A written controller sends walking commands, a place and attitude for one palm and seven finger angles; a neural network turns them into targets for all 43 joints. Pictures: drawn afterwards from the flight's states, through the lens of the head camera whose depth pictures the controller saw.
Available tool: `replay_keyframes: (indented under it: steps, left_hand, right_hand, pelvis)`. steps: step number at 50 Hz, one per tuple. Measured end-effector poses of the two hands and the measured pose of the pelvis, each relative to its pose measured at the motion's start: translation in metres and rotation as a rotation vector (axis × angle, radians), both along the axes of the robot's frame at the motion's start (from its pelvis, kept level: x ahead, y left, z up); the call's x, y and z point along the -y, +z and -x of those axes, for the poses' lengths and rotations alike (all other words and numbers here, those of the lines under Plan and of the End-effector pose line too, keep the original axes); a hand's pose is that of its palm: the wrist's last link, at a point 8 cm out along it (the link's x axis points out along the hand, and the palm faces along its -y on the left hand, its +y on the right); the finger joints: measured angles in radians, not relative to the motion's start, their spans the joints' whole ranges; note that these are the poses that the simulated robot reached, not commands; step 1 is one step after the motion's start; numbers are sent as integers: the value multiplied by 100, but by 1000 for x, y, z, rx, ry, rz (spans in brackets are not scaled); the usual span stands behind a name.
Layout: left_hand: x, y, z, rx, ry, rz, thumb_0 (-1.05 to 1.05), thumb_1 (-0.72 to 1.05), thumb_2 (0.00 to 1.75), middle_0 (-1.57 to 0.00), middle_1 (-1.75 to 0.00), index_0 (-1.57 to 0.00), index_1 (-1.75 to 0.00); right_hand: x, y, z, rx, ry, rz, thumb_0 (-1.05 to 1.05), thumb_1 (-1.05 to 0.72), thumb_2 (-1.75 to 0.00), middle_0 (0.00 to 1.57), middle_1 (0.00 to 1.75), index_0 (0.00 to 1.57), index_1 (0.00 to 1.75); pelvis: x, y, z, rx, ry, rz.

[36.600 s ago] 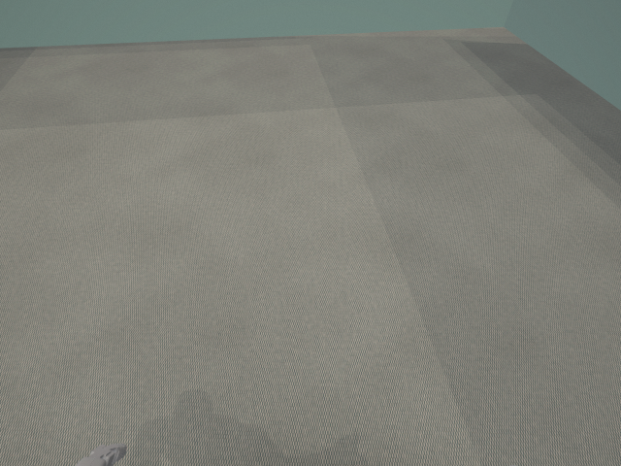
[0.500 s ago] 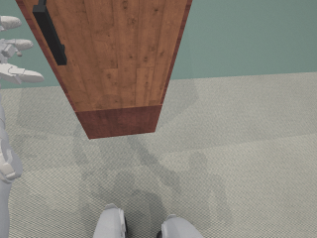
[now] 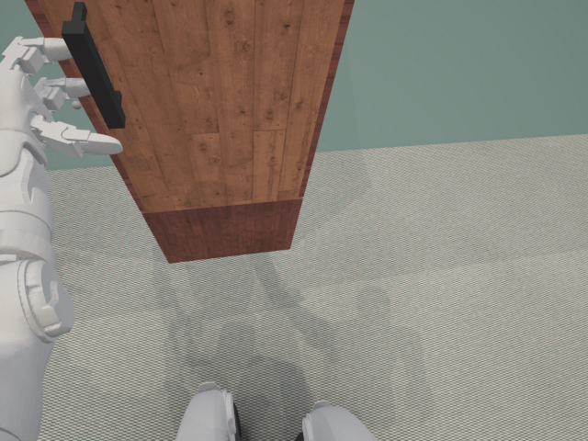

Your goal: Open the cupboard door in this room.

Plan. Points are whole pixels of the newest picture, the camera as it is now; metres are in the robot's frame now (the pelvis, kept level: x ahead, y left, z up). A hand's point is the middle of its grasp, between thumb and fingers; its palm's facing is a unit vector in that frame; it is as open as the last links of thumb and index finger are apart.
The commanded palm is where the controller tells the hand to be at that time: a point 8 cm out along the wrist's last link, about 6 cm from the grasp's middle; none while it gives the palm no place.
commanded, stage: slide the fingers in behind the handle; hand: left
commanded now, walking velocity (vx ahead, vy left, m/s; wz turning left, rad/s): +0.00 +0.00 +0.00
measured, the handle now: (99, 70) +0.58 +0.21 +0.10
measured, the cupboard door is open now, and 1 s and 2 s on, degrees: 0 1 1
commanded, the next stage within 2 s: close the thumb around the handle in 0.94 s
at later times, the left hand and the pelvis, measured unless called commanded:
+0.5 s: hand (105, 106) +0.52 +0.20 +0.10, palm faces +0.11 -0.99 +0.00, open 14.0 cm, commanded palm +0.50 +0.23 +0.10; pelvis +0.01 -0.01 +0.00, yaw +0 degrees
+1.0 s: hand (107, 106) +0.53 +0.20 +0.10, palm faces +0.12 -0.99 -0.01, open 14.0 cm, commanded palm +0.50 +0.24 +0.10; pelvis +0.00 -0.01 +0.00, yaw +0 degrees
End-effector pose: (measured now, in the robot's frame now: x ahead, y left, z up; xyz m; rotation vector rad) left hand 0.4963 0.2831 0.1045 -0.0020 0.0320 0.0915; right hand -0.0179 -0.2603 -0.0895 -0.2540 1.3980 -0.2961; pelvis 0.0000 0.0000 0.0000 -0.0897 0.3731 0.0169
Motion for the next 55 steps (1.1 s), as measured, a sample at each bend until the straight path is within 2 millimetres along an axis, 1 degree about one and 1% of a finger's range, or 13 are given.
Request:
replay_keyframes:
  steps: [7, 16, 22, 27, 31, 39, 46, 55]
  left_hand:
    - [10, -7, -3, -13, 2, -1, -1, -50, 30, -30, -120, -30, -120]
    - [24, -3, -4, 1, 6, -1, -1, -50, 30, -30, -120, -30, -120]
    - [31, 1, 1, 5, 9, -4, -1, -50, 30, -30, -120, -30, -120]
    - [34, 1, 5, 5, 23, -2, -1, -50, 30, -27, -119, -30, -120]
    - [35, 1, 5, 0, 24, -3, -1, -50, 30, -26, -119, -29, -120]
    - [41, -1, 3, 10, 5, -7, -1, -50, 30, -28, -120, -30, -120]
    - [38, -5, 0, -17, 24, -1, -1, -50, 30, -29, -120, -30, -120]
    - [31, -4, -6, 1, 13, -11, -1, -49, 31, -29, -120, -30, -120]
  right_hand:
    - [5, 0, 1, -5, -3, 1, 1, -90, -90, 20, 29, 20, 30]
    - [7, -2, -1, -6, -11, -19, 1, -90, -90, 20, 29, 20, 30]
    - [8, -3, -7, 17, -10, -37, 1, -90, -90, 20, 29, 20, 30]
    - [9, -5, -13, 35, -2, -48, 1, -90, -90, 20, 29, 20, 30]
    - [12, -6, -16, 42, 10, -44, 1, -90, -90, 20, 29, 20, 30]
    - [17, -7, -14, 37, 13, -29, 1, -90, -90, 20, 29, 20, 30]
    - [17, -6, -7, 28, -1, -25, 1, -90, -90, 20, 29, 20, 30]
    - [12, -5, 4, -10, -14, -23, 1, -90, -90, 20, 29, 20, 30]
  pelvis:
    - [3, 0, -2, -5, -3, -4]
    - [7, 1, -5, 2, -3, -10]
    - [10, 3, -7, 13, -4, -16]
    - [13, 3, -7, 23, -1, -19]
    - [15, 2, -5, 22, 5, -19]
    - [16, 0, -3, 13, 4, -19]
    - [16, -1, -3, 10, -1, -18]
    - [13, -2, -3, -1, 0, -12]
